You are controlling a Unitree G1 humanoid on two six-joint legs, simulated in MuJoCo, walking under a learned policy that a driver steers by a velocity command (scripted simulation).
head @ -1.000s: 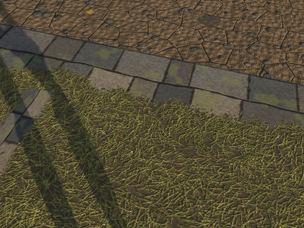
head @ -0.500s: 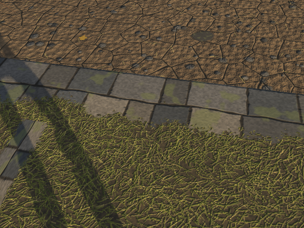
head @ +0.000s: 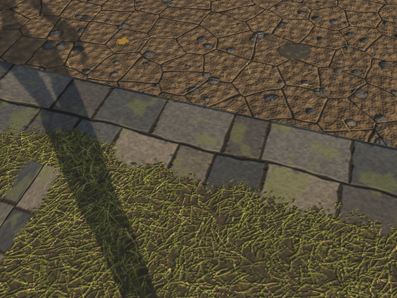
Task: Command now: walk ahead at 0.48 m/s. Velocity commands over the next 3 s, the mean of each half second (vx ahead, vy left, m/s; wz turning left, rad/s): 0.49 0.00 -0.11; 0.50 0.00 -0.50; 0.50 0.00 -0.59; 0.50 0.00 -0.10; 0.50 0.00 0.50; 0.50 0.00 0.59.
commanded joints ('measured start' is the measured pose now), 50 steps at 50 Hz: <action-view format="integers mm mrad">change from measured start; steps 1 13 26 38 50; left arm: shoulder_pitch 29 -88 -521 -213 -38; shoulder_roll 151 77 76 218 247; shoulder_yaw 26 36 17 91 83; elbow -17 -103 -269 -195 -196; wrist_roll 4 24 5 -4 -16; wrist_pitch -10 44 58 64 37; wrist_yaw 10 -29 -53 -18 -9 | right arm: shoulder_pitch -56 285 500 270 -31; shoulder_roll -62 -62 -97 -132 -123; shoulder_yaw -13 -23 -11 -27 -16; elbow -70 90 139 -42 -199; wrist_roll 2 5 1 14 -20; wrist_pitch -16 -69 -86 -90 -3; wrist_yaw -7 -33 -59 -36 -13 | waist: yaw -42 -17 -107 -25 16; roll -99 6 30 36 -80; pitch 77 -13 73 -61 -20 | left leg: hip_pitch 73 401 650 -84 -112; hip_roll -41 163 158 39 26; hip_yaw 28 -275 42 -119 -81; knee -73 -518 -523 652 153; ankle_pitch -18 -67 306 -258 15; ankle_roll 45 150 67 -23 -115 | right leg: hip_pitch -64 -619 -795 -128 -175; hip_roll -289 -171 -128 -327 -167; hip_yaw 87 101 -23 481 355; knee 27 997 493 74 63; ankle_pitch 766 60 343 306 549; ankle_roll -110 -11 -16 -273 -154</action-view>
